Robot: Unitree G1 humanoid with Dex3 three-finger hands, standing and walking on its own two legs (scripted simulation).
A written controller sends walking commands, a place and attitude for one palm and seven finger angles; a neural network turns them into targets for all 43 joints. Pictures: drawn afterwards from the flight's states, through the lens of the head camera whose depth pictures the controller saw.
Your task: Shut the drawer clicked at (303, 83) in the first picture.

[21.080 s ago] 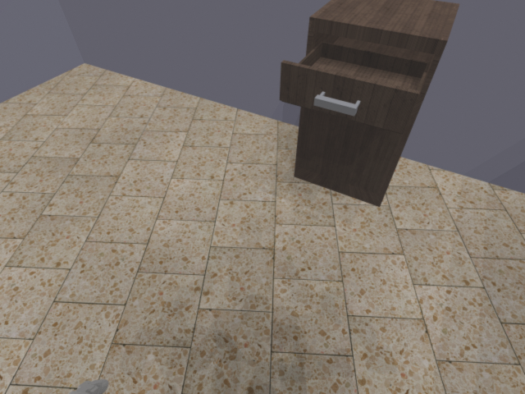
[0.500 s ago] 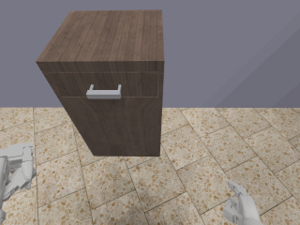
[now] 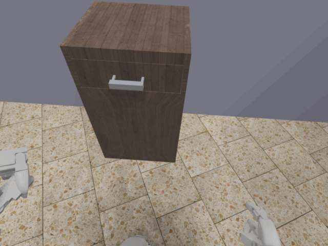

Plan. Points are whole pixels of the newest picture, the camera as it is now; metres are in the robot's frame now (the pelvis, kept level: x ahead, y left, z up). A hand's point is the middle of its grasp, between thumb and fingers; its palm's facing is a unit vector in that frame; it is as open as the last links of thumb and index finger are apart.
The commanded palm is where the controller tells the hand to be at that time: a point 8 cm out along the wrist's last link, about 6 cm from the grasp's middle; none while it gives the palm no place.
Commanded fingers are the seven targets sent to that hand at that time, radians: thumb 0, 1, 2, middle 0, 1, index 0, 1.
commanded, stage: step back with the hand held close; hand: left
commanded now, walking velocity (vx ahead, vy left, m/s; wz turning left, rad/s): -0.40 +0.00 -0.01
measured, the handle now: (127, 81) +0.70 +0.21 -0.05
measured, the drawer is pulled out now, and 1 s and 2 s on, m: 0.00 0.00 0.00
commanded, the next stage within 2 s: stop stepping back and stand still in 0.44 s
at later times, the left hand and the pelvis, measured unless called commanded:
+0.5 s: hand (9, 216) +0.13 +0.23 +0.18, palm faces +0.29 -0.84 -0.45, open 3.3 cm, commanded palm +0.06 +0.28 +0.19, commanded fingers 0.00 0.90 0.90 -1.40 -1.60 -1.40 -1.60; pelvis -0.07 +0.00 +0.00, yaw -1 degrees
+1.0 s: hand out of the picture +0.04 +0.24 +0.18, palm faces +0.41 -0.82 -0.41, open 3.3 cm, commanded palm -0.04 +0.28 +0.19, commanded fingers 0.00 0.90 0.90 -1.40 -1.60 -1.40 -1.60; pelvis -0.16 +0.00 +0.01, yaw +1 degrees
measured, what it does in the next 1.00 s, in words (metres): walks backwards: right foot, then left foot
